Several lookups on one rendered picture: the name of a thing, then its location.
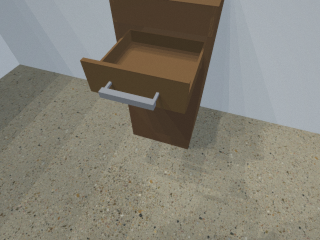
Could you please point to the handle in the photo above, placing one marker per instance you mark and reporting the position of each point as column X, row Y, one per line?
column 127, row 98

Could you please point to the drawer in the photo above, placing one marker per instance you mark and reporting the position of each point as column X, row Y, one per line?
column 143, row 63

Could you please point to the cabinet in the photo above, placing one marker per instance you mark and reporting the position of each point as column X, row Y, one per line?
column 191, row 19

